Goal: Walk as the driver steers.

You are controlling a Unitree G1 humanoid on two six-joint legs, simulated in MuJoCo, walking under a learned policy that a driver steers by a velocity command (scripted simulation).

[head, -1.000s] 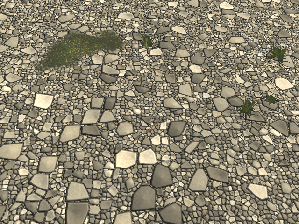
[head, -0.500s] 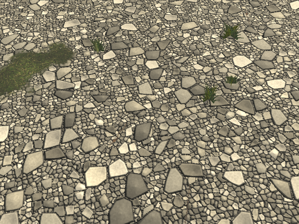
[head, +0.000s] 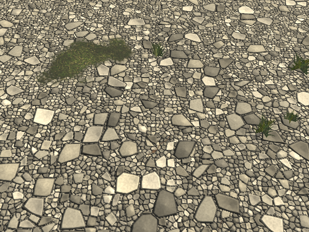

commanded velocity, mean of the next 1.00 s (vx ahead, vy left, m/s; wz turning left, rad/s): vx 0.43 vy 0.00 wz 0.10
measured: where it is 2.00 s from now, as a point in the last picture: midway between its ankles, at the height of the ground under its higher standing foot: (121, 206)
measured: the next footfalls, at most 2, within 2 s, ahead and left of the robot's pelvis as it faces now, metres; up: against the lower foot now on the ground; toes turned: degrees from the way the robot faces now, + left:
right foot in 0.04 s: +0.07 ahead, -0.13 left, +0.00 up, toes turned +5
left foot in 0.52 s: +0.34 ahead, +0.20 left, +0.00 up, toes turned +17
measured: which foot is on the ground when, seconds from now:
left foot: down 0.00-0.04, up 0.06-0.50, down 0.52-1.00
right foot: up 0.00-0.02, down 0.04-0.52, up 0.54-1.00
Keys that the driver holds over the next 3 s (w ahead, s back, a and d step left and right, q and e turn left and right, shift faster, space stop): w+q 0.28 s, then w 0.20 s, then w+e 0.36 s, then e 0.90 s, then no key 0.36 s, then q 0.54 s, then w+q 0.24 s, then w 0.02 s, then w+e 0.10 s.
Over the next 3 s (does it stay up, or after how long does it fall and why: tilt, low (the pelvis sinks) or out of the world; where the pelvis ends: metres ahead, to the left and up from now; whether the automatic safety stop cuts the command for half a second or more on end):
stays up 0.64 0.18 0.01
